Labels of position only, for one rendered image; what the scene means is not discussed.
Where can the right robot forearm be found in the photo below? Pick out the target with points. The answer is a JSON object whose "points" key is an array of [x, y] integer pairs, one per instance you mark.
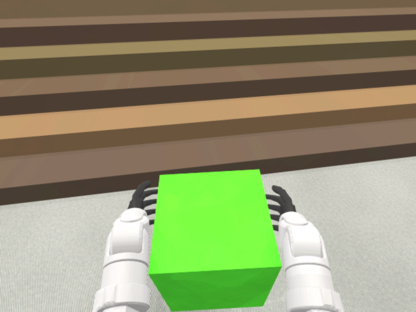
{"points": [[309, 282]]}

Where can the right robot hand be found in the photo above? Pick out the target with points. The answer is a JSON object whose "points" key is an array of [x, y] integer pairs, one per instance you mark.
{"points": [[285, 202]]}

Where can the carton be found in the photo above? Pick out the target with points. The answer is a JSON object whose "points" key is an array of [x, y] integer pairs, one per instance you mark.
{"points": [[213, 244]]}

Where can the left robot hand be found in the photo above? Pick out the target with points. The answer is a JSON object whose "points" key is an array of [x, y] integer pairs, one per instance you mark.
{"points": [[138, 197]]}

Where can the left robot forearm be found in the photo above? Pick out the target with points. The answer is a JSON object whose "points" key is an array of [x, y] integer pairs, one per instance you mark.
{"points": [[125, 267]]}

